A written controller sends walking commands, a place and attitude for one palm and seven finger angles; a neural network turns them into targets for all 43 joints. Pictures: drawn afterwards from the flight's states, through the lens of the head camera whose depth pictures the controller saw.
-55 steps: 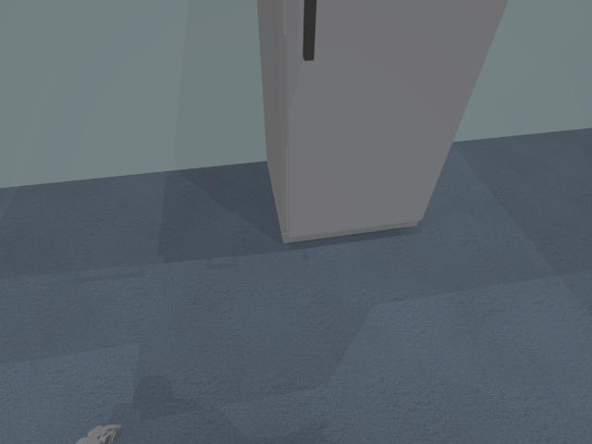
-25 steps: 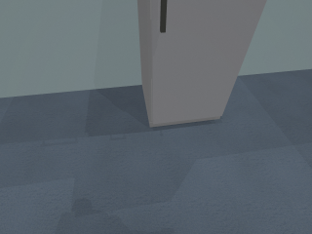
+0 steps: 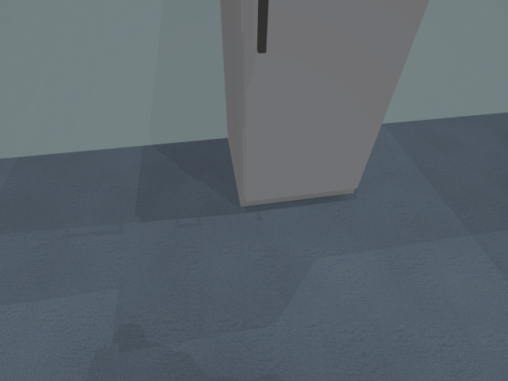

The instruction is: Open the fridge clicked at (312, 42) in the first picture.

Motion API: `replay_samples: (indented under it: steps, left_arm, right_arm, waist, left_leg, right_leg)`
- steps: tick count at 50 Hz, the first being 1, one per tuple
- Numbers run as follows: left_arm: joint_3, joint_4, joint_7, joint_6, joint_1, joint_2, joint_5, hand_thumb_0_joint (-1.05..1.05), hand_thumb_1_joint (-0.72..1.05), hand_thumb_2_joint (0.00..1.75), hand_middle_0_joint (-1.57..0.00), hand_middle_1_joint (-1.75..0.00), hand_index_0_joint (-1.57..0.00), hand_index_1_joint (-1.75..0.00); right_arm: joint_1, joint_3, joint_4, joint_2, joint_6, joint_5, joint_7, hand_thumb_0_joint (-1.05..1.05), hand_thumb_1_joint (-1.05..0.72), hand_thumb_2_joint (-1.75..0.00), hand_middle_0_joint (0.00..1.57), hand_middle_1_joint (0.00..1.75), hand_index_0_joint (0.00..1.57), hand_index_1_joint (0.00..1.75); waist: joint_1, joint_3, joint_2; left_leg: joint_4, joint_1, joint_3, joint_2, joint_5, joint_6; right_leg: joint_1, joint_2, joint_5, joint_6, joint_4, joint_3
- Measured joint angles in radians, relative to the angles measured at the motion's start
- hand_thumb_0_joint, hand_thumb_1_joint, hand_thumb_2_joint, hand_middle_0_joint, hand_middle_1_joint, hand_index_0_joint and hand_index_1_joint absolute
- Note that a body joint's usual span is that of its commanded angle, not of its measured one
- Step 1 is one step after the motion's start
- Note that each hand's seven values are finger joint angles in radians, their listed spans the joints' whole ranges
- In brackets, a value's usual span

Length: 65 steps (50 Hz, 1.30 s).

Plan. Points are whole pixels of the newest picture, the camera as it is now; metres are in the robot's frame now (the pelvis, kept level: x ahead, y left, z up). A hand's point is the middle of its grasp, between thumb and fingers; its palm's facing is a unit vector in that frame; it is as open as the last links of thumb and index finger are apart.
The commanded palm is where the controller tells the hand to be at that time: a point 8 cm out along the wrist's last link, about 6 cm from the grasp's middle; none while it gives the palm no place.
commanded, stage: look at it before walking up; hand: left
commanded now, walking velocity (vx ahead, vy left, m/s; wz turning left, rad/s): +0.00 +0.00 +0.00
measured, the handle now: out of the picture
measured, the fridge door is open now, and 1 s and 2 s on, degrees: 0 0 0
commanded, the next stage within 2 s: walk to a spot facing it in 0.34 s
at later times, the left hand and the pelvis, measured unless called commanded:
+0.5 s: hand out of the picture +0.08 +0.25 -0.16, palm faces -0.03 -0.94 -0.33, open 7.4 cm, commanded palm none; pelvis +0.01 +0.00 +0.00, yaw +0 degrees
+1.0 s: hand out of the picture +0.06 +0.15 -0.17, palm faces -0.18 -0.95 -0.26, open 7.4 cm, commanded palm none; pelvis -0.01 -0.03 -0.01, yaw -15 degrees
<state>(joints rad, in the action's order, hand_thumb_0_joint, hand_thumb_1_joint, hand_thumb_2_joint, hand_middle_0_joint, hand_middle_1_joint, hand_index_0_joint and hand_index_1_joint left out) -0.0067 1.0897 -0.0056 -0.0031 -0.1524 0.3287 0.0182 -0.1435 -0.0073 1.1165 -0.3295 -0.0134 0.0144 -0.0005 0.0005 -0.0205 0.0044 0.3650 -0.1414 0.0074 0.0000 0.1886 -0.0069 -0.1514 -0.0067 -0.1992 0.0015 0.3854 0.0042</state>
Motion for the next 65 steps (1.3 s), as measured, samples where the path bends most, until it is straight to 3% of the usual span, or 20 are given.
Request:
replay_samples:
  steps: [25,35,39,42,45,47,50,57,65]
  left_arm:
    - [0.001,0.003,0.001,-0.001,0.002,0.008,0.0,0.0,0.91,0.9,-0.21,-0.3,-0.2,-0.3]
    - [0.024,-0.066,0.001,0.055,-0.041,-0.033,0.004,0.0,0.91,0.9,-0.2,-0.3,-0.2,-0.3]
    - [0.038,-0.095,-0.008,0.073,-0.06,-0.064,0.005,0.0,0.91,0.9,-0.2,-0.3,-0.2,-0.3]
    - [0.043,-0.124,-0.018,0.063,-0.091,-0.094,0.008,0.0,0.91,0.9,-0.2,-0.3,-0.2,-0.3]
    - [0.043,-0.135,-0.005,0.042,-0.107,-0.122,0.012,0.0,0.91,0.9,-0.21,-0.3,-0.2,-0.3]
    - [0.045,-0.139,0.001,0.04,-0.118,-0.137,0.009,0.0,0.91,0.9,-0.21,-0.3,-0.2,-0.3]
    - [0.047,-0.14,0.002,0.031,-0.141,-0.148,0.004,0.0,0.91,0.9,-0.21,-0.3,-0.2,-0.3]
    - [0.052,-0.124,-0.01,0.001,-0.199,-0.158,0.007,0.0,0.91,0.9,-0.21,-0.3,-0.2,-0.3]
    - [0.062,-0.114,-0.01,-0.01,-0.239,-0.142,0.016,0.0,0.91,0.9,-0.21,-0.3,-0.2,-0.3]
  right_arm:
    - [0.025,-0.001,-0.003,-0.004,-0.002,-0.002,0.002,0.0,-0.9,-0.9,0.2,0.3,0.2,0.3]
    - [0.024,0.019,-0.092,0.063,0.024,0.003,0.022,0.0,-0.91,-0.9,0.2,0.3,0.2,0.3]
    - [0.011,0.028,-0.118,0.094,0.028,0.006,0.021,0.0,-0.9,-0.9,0.2,0.3,0.2,0.3]
    - [-0.008,0.037,-0.128,0.095,0.039,0.008,0.019,0.0,-0.9,-0.9,0.2,0.3,0.2,0.3]
    - [-0.007,0.051,-0.13,0.091,0.064,0.003,0.021,0.0,-0.9,-0.9,0.2,0.3,0.2,0.3]
    - [-0.011,0.055,-0.128,0.093,0.07,0.003,0.019,0.0,-0.91,-0.9,0.2,0.3,0.2,0.3]
    - [-0.015,0.057,-0.131,0.094,0.067,0.01,0.01,0.01,-0.91,-0.9,0.2,0.3,0.2,0.3]
    - [-0.029,0.073,-0.149,0.076,0.046,0.02,-0.002,0.01,-0.91,-0.9,0.2,0.3,0.2,0.3]
    - [-0.024,0.071,-0.176,0.083,0.026,0.014,-0.003,0.01,-0.91,-0.9,0.2,0.3,0.2,0.3]
  waist:
    - [-0.009,-0.008,0.0]
    - [-0.022,-0.033,0.018]
    - [-0.029,-0.063,0.02]
    - [-0.036,-0.064,-0.013]
    - [-0.032,-0.071,-0.045]
    - [-0.031,-0.07,-0.047]
    - [-0.037,-0.056,-0.034]
    - [-0.038,0.004,-0.021]
    - [-0.063,0.04,-0.003]
  left_leg:
    - [-0.016,0.016,-0.006,-0.003,0.007,0.004]
    - [0.111,-0.046,-0.096,0.02,0.08,0.001]
    - [0.164,-0.054,-0.15,0.04,0.111,-0.006]
    - [0.254,-0.086,-0.175,0.081,0.159,-0.029]
    - [0.53,-0.206,-0.081,0.074,0.295,-0.038]
    - [0.663,-0.268,-0.046,0.058,0.278,-0.04]
    - [0.738,-0.32,-0.032,0.055,0.196,-0.05]
    - [0.698,-0.353,-0.009,0.068,0.105,-0.067]
    - [0.464,-0.303,-0.007,0.052,0.143,-0.061]
  right_leg:
    - [0.015,-0.003,-0.005,0.005,-0.017,0.005]
    - [-0.112,0.024,-0.065,0.002,0.167,0.088]
    - [-0.196,0.01,-0.222,0.009,0.389,0.032]
    - [-0.163,-0.003,-0.152,0.002,0.312,-0.014]
    - [-0.179,0.03,-0.149,-0.054,0.318,-0.025]
    - [-0.161,0.043,-0.126,-0.07,0.27,-0.021]
    - [-0.13,0.062,-0.065,-0.075,0.171,0.008]
    - [-0.086,0.092,0.009,-0.074,0.03,0.08]
    - [-0.046,0.103,0.001,-0.048,-0.005,0.162]
